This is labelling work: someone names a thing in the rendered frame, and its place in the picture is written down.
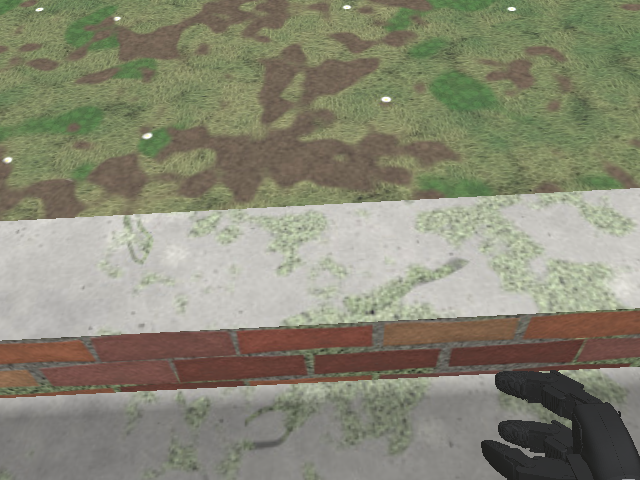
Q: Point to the robot right hand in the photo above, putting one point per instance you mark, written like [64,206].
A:
[599,446]

